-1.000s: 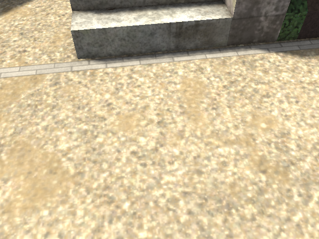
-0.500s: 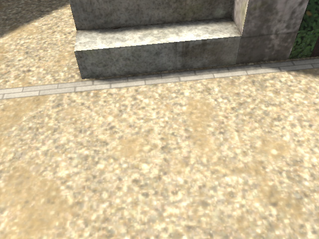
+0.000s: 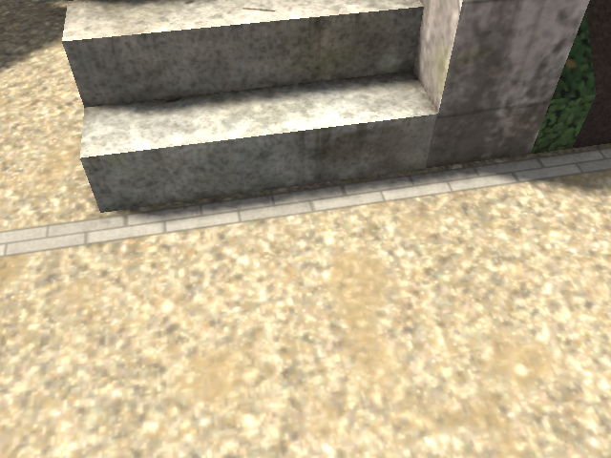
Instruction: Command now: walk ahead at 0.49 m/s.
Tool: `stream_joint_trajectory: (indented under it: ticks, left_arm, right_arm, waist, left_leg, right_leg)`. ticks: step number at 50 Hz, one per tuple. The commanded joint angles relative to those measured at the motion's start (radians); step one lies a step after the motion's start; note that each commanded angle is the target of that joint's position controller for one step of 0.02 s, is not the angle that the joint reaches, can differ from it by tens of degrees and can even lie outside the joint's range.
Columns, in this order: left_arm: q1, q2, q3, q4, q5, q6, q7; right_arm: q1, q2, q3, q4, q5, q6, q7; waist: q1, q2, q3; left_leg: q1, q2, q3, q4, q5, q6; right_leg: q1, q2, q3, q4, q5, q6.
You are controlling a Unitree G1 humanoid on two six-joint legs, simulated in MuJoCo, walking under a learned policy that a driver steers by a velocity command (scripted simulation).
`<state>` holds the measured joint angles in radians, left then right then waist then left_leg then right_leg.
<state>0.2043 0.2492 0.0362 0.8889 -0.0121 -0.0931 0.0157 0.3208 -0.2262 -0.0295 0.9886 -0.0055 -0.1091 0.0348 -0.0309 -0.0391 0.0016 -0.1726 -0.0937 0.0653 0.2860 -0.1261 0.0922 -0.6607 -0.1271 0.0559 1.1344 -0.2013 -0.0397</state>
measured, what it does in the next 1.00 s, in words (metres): walks ahead: right foot, then left foot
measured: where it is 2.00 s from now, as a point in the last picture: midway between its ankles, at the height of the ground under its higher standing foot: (313, 384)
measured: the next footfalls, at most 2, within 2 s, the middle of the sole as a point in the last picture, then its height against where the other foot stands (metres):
right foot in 0.30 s outside the picture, level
left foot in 0.86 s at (272, 390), level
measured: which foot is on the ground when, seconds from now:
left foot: down 0.00-0.32, up 0.34-0.84, down 0.86-1.00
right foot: up 0.00-0.28, down 0.30-0.88, up 0.90-1.00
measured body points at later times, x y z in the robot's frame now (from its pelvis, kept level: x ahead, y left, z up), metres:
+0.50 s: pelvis +0.28 -0.08 +0.00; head +0.29 -0.10 +0.45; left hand +0.33 +0.18 -0.12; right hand +0.37 -0.35 -0.14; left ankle +0.28 +0.08 -0.66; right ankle +0.30 -0.16 -0.74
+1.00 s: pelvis +0.55 -0.01 -0.01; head +0.58 +0.00 +0.44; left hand +0.59 +0.26 -0.15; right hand +0.66 -0.27 -0.13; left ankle +0.61 +0.07 -0.74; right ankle +0.47 -0.16 -0.65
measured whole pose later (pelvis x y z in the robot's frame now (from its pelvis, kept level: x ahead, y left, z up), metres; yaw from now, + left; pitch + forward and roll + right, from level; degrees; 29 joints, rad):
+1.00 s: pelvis +0.55 -0.01 -0.01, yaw +1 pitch +2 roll +0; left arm 0.29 0.26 0.05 0.96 -0.02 -0.10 0.01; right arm 0.17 -0.24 -0.05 0.90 0.00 -0.10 0.03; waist 0.00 -0.03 0.03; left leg -0.34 -0.03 0.06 0.45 -0.14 0.06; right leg -0.44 -0.05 0.03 1.19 -0.38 -0.03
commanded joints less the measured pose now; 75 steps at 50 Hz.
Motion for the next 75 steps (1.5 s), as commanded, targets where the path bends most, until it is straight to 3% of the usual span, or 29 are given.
stream_joint_trajectory:
  ticks: [1,10,12,14,15,16,17,18,20,22,26,37,40,42,43,44,45,46,48,52,53,58,64,66,67,68,70,74,75]
  left_arm:
    - [0.033,0.045,0.013,-0.042,0.012,0.004,0.007]
    - [-0.249,0.044,0.003,-0.134,-0.010,-0.017,-0.036]
    - [-0.221,0.067,0.011,-0.138,-0.010,-0.026,-0.046]
    - [-0.022,0.125,0.044,-0.083,-0.008,-0.032,-0.044]
    - [0.185,0.204,0.071,-0.034,0.001,-0.034,-0.036]
    - [0.302,0.303,0.097,-0.006,0.011,-0.024,-0.037]
    - [0.303,0.212,0.071,-0.007,0.009,-0.024,-0.039]
    - [0.206,0.159,0.052,-0.025,0.006,-0.026,-0.039]
    - [0.048,0.096,0.030,-0.057,0.011,-0.024,-0.046]
    - [0.021,0.064,0.021,-0.047,0.018,-0.029,-0.053]
    - [0.096,0.111,0.034,-0.001,0.018,-0.032,-0.039]
    - [0.249,0.137,0.042,0.083,-0.003,0.003,-0.007]
    - [0.225,0.155,0.052,0.087,-0.006,0.016,-0.001]
    - [0.184,0.153,0.050,0.077,-0.002,0.027,-0.001]
    - [0.179,0.125,0.036,0.059,0.009,0.027,-0.002]
    - [0.297,0.006,0.000,0.047,0.013,0.007,-0.014]
    - [0.285,0.029,0.002,0.063,-0.001,-0.022,-0.020]
    - [0.189,0.119,0.026,0.035,-0.029,-0.038,-0.024]
    - [0.085,0.123,0.034,0.014,-0.016,-0.035,-0.008]
    - [0.167,0.045,0.035,0.033,0.005,0.017,0.010]
    - [0.198,0.013,0.016,0.048,0.082,0.040,-0.017]
    - [0.055,0.020,-0.002,0.023,0.040,0.055,-0.024]
    - [0.067,0.032,-0.002,0.056,0.043,0.032,0.007]
    - [0.130,0.129,0.012,0.072,0.054,0.010,0.016]
    - [0.081,0.131,0.012,0.074,0.027,0.023,0.015]
    - [0.076,0.065,-0.002,0.072,0.021,0.032,0.010]
    - [0.022,0.037,-0.016,0.075,0.028,0.045,0.011]
    - [-0.010,0.048,-0.012,0.096,0.011,0.064,0.016]
    - [-0.109,0.125,0.019,0.053,-0.005,0.060,0.013]
  right_arm:
    - [-0.041,-0.133,-0.021,-0.055,0.002,-0.017,-0.020]
    - [0.112,-0.170,-0.032,-0.005,0.027,0.017,-0.037]
    - [0.101,-0.183,-0.038,-0.003,0.027,0.028,-0.039]
    - [0.064,-0.173,-0.033,-0.014,0.021,0.039,-0.039]
    - [0.055,-0.133,-0.015,-0.039,0.005,0.038,-0.039]
    - [0.165,-0.013,0.021,-0.048,0.007,0.014,-0.029]
    - [0.144,-0.075,0.008,-0.036,0.023,-0.012,-0.025]
    - [0.058,-0.157,-0.013,-0.066,0.048,-0.026,-0.021]
    - [-0.038,-0.147,-0.019,-0.089,0.033,-0.021,-0.031]
    - [-0.006,-0.110,-0.024,-0.080,0.022,0.009,-0.036]
    - [-0.069,-0.092,-0.028,-0.106,0.013,0.031,-0.042]
    - [-0.410,-0.070,-0.016,-0.217,0.026,0.010,-0.003]
    - [-0.378,-0.098,-0.025,-0.222,0.027,-0.001,0.010]
    - [-0.170,-0.156,-0.060,-0.161,0.024,-0.003,0.005]
    - [0.022,-0.219,-0.084,-0.111,0.017,-0.002,-0.004]
    - [0.150,-0.320,-0.109,-0.085,0.000,0.005,-0.010]
    - [0.146,-0.251,-0.085,-0.084,0.009,0.007,-0.008]
    - [0.058,-0.197,-0.068,-0.096,0.017,0.005,-0.009]
    - [-0.121,-0.129,-0.044,-0.134,0.004,0.003,-0.006]
    - [-0.129,-0.116,-0.036,-0.094,-0.015,-0.006,-0.005]
    - [-0.044,-0.116,-0.033,-0.054,-0.024,-0.007,-0.016]
    - [-0.037,-0.115,-0.024,-0.033,-0.015,0.007,-0.020]
    - [-0.030,-0.094,-0.014,0.006,-0.004,0.039,-0.049]
    - [0.062,-0.055,-0.002,0.006,-0.018,0.043,-0.056]
    - [0.172,0.016,0.014,0.051,0.003,0.062,-0.060]
    - [0.136,-0.041,0.005,0.067,-0.002,0.079,-0.070]
    - [0.066,-0.037,0.003,0.067,-0.006,0.097,-0.068]
    - [0.026,-0.032,0.018,0.088,-0.024,0.101,-0.063]
    - [-0.047,-0.094,-0.001,0.069,0.003,0.108,-0.070]
  waist:
    - [0.047,0.074,0.054]
    - [-0.047,0.092,0.081]
    - [-0.018,0.106,0.065]
    - [0.090,0.105,-0.047]
    - [0.166,0.034,-0.199]
    - [0.140,-0.224,-0.333]
    - [0.150,-0.205,-0.368]
    - [0.128,-0.146,-0.225]
    - [0.069,-0.014,-0.081]
    - [0.019,-0.042,-0.045]
    - [0.015,-0.011,0.006]
    - [0.103,-0.023,0.096]
    - [0.064,-0.040,0.066]
    - [-0.048,-0.048,-0.058]
    - [-0.118,0.003,-0.192]
    - [-0.087,0.248,-0.347]
    - [-0.090,0.282,-0.409]
    - [-0.077,0.224,-0.250]
    - [-0.007,0.084,-0.071]
    - [0.079,0.113,-0.049]
    - [0.096,0.066,-0.025]
    - [0.052,0.154,-0.042]
    - [0.062,0.103,-0.018]
    - [0.014,-0.052,-0.070]
    - [-0.024,-0.169,-0.114]
    - [0.006,-0.115,-0.089]
    - [-0.007,-0.095,-0.043]
    - [0.004,-0.038,0.033]
    - [0.014,-0.005,0.084]
  left_leg:
    - [-0.106,0.280,-0.206,-0.203,0.073,0.171]
    - [0.145,0.328,-0.180,-0.112,0.059,0.112]
    - [0.187,0.351,-0.193,-0.054,0.117,0.096]
    - [0.163,0.289,-0.137,0.179,0.402,0.058]
    - [0.001,0.226,-0.077,0.472,0.326,0.020]
    - [-0.431,0.049,-0.016,0.864,-0.098,-0.058]
    - [-0.560,0.055,-0.171,1.023,-0.406,-0.043]
    - [-0.632,0.114,-0.183,1.065,-0.344,-0.020]
    - [-0.565,0.203,-0.140,0.964,-0.185,-0.020]
    - [-0.458,0.236,-0.138,0.878,-0.118,-0.029]
    - [-0.534,0.242,-0.122,0.740,0.003,-0.061]
    - [-0.554,0.184,-0.078,0.272,0.179,-0.047]
    - [-0.454,0.155,-0.056,0.231,0.074,-0.011]
    - [-0.147,0.085,0.002,0.209,0.058,0.029]
    - [0.161,0.178,-0.102,0.244,0.083,0.079]
    - [0.564,0.440,-0.561,0.182,-0.058,0.243]
    - [0.597,0.493,-0.815,0.027,-0.140,0.268]
    - [0.469,0.459,-0.674,0.013,-0.164,0.208]
    - [0.134,0.387,-0.399,-0.020,0.194,0.154]
    - [-0.068,0.309,-0.170,-0.059,0.628,0.147]
    - [-0.103,0.290,-0.107,-0.041,0.729,0.126]
    - [-0.039,0.251,-0.036,-0.028,0.684,0.086]
    - [0.057,0.294,-0.124,0.116,0.464,0.056]
    - [-0.035,0.187,-0.086,0.255,-0.004,-0.013]
    - [-0.057,0.094,-0.037,0.297,-0.309,-0.028]
    - [-0.058,0.087,-0.050,0.298,-0.374,-0.036]
    - [-0.018,0.088,-0.061,0.237,-0.315,-0.042]
    - [0.048,0.151,-0.109,0.071,-0.104,-0.062]
    - [-0.047,0.129,-0.071,0.108,-0.125,-0.069]
  right_leg:
    - [-0.019,-0.042,0.002,-0.145,0.161,0.027]
    - [0.011,0.033,-0.042,-0.581,0.214,0.014]
    - [0.073,0.051,-0.053,-0.621,0.134,-0.014]
    - [0.349,0.110,-0.099,-0.662,0.103,-0.058]
    - [0.652,-0.011,0.035,-0.638,0.123,-0.122]
    - [1.039,-0.245,0.481,-0.716,-0.034,-0.276]
    - [1.051,-0.276,0.679,-0.834,-0.099,-0.282]
    - [0.927,-0.249,0.538,-0.841,-0.082,-0.232]
    - [0.654,-0.166,0.302,-0.901,0.075,-0.193]
    - [0.528,-0.106,0.190,-0.960,0.145,-0.174]
    - [0.518,-0.094,0.095,-1.004,0.304,-0.194]
    - [0.710,-0.121,0.015,-0.980,0.252,-0.150]
    - [0.761,-0.144,0.014,-0.898,0.400,-0.128]
    - [0.718,-0.084,-0.037,-0.662,0.692,-0.093]
    - [0.543,-0.029,-0.076,-0.400,0.569,-0.059]
    - [0.122,0.145,-0.105,0.016,0.089,0.018]
    - [-0.020,0.180,0.052,0.179,-0.361,0.011]
    - [-0.111,0.115,0.065,0.236,-0.315,-0.010]
    - [-0.030,0.029,0.008,0.138,-0.165,-0.003]
    - [0.151,0.017,-0.015,-0.013,-0.082,0.028]
    - [0.203,0.050,-0.071,-0.074,-0.059,0.030]
    - [0.272,0.076,-0.111,-0.383,0.119,0.026]
    - [0.419,0.096,-0.084,-0.704,0.123,-0.017]
    - [0.624,-0.117,0.123,-0.743,0.638,-0.046]
    - [0.632,-0.208,0.216,-0.745,0.719,-0.180]
    - [0.585,-0.207,0.256,-0.787,0.594,-0.208]
    - [0.506,-0.134,0.198,-0.843,0.340,-0.155]
    - [0.418,-0.007,0.091,-0.887,-0.041,-0.028]
    - [0.425,0.049,0.045,-0.831,-0.035,-0.024]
